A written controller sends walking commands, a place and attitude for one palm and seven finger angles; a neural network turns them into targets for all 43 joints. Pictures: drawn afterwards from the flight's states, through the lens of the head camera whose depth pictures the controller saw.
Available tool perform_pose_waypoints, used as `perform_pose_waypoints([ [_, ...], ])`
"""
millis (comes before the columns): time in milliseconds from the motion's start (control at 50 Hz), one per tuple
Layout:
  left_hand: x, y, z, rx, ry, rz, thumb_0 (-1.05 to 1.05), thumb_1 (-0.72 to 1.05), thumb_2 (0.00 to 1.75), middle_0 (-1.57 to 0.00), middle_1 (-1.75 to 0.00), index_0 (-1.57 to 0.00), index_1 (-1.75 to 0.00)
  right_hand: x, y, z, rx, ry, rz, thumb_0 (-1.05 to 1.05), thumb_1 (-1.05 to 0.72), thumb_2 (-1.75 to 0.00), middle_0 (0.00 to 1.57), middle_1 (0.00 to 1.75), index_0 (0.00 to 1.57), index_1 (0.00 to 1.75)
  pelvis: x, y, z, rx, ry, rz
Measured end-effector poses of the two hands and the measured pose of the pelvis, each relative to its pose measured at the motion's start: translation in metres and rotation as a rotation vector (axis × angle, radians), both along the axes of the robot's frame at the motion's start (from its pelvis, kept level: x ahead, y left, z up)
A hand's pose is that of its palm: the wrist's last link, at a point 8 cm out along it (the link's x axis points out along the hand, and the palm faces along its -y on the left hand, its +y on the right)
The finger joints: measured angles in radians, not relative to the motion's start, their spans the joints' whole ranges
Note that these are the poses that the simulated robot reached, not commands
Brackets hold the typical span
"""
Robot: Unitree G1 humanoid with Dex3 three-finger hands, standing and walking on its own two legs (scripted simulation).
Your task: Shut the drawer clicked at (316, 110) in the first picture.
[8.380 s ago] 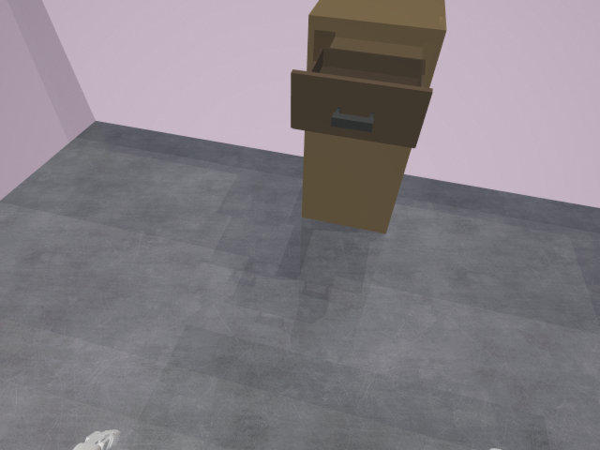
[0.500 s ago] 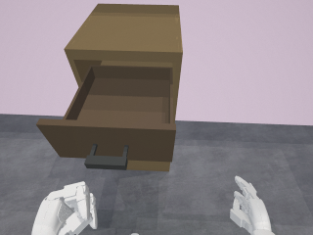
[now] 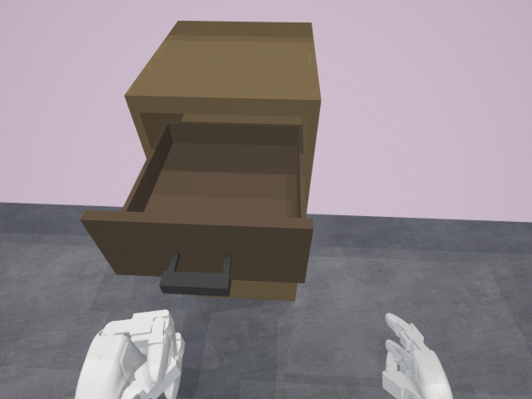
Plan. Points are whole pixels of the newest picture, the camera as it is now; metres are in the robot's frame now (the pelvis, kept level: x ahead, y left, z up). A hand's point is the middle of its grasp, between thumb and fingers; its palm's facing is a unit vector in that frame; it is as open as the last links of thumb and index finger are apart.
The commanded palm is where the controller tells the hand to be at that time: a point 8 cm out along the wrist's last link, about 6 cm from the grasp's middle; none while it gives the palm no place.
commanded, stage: raise the hand and make a fist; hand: left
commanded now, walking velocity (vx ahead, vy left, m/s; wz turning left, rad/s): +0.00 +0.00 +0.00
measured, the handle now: (199, 271) +0.31 +0.13 +0.03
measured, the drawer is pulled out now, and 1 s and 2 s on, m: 0.29 0.29 0.29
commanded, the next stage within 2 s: bring the fist close to the handle in 0.16 s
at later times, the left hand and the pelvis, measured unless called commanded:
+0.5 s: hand (197, 369) +0.15 +0.09 +0.09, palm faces +0.03 -1.00 -0.04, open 3.3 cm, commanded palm +0.11 +0.15 +0.10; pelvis +0.00 -0.03 -0.01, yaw +0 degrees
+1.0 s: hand (207, 344) +0.19 +0.09 +0.06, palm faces +0.04 -1.00 -0.03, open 3.3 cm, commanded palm +0.16 +0.15 +0.05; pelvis +0.01 -0.04 -0.02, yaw +0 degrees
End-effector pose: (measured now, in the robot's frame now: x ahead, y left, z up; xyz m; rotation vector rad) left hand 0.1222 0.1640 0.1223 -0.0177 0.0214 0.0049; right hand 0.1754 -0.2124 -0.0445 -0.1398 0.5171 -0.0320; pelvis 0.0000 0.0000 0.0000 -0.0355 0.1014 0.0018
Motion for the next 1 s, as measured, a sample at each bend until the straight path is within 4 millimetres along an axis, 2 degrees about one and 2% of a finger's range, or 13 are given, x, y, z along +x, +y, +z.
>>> perform_pose_waypoints([
  [200, -0.005, -0.003, 0.004, 0.024, 0.014, 0.034, 0.02, 0.90, 0.90, -1.40, -1.60, -1.40, -1.60, 0.003, -0.015, -0.001, 0.002, -0.004, -0.033, 0.02, -0.90, -0.90, 0.20, 0.29, 0.20, 0.30, 0.005, -0.007, 0.000, 0.008, 0.001, -0.004],
  [320, -0.005, -0.015, 0.003, 0.020, 0.000, 0.030, 0.02, 0.90, 0.90, -1.40, -1.60, -1.40, -1.60, 0.010, -0.017, -0.002, 0.009, -0.017, -0.007, 0.02, -0.90, -0.90, 0.20, 0.29, 0.20, 0.30, 0.004, -0.014, -0.002, 0.011, 0.012, 0.003],
  [420, 0.000, -0.023, -0.011, 0.031, 0.027, 0.012, 0.02, 0.90, 0.90, -1.40, -1.60, -1.40, -1.60, 0.014, -0.022, -0.006, 0.011, -0.003, -0.003, 0.02, -0.90, -0.90, 0.20, 0.30, 0.20, 0.30, 0.004, -0.023, -0.004, 0.019, 0.024, 0.003],
  [520, 0.006, -0.017, -0.029, 0.056, 0.062, 0.032, 0.02, 0.90, 0.90, -1.40, -1.60, -1.40, -1.60, 0.012, -0.033, -0.012, 0.000, 0.033, -0.011, 0.02, -0.90, -0.90, 0.20, 0.30, 0.20, 0.30, 0.005, -0.033, -0.006, 0.023, 0.040, 0.002],
  [600, 0.012, -0.014, -0.029, 0.056, 0.028, 0.047, 0.02, 0.90, 0.90, -1.40, -1.60, -1.40, -1.60, 0.011, -0.043, -0.017, -0.010, 0.045, -0.020, 0.02, -0.90, -0.90, 0.20, 0.30, 0.20, 0.30, 0.007, -0.038, -0.008, 0.021, 0.051, 0.007],
  [680, 0.022, -0.020, -0.031, 0.049, -0.003, 0.026, 0.02, 0.90, 0.90, -1.40, -1.60, -1.40, -1.60, 0.008, -0.053, -0.023, -0.020, 0.062, -0.033, 0.02, -0.90, -0.90, 0.20, 0.30, 0.20, 0.30, 0.007, -0.040, -0.010, 0.024, 0.062, 0.008],
  [800, 0.034, -0.025, -0.054, 0.045, 0.064, -0.008, 0.02, 0.90, 0.90, -1.40, -1.60, -1.40, -1.60, 0.001, -0.064, -0.030, -0.037, 0.116, -0.061, 0.02, -0.90, -0.90, 0.20, 0.29, 0.20, 0.30, 0.008, -0.044, -0.011, 0.034, 0.084, 0.000],
  [1000, 0.043, -0.017, -0.063, 0.046, 0.017, 0.031, 0.02, 0.90, 0.90, -1.40, -1.60, -1.40, -1.60, -0.002, -0.064, -0.040, -0.050, 0.145, -0.063, 0.02, -0.90, -0.90, 0.20, 0.29, 0.20, 0.30, 0.008, -0.041, -0.017, 0.029, 0.115, -0.001],
])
